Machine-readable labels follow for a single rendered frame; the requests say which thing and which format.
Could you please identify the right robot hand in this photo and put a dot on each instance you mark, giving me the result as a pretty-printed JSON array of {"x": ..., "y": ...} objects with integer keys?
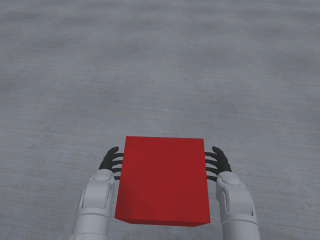
[{"x": 221, "y": 163}]

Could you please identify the right robot forearm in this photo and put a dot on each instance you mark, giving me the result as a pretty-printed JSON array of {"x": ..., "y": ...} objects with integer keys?
[{"x": 237, "y": 210}]

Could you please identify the carton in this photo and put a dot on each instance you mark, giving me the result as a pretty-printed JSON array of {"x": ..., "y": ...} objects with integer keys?
[{"x": 163, "y": 181}]

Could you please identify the left robot forearm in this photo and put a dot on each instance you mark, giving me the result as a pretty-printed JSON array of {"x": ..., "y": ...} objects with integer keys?
[{"x": 94, "y": 208}]

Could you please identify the left robot hand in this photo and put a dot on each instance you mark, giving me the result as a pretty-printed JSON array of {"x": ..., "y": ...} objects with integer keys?
[{"x": 107, "y": 162}]

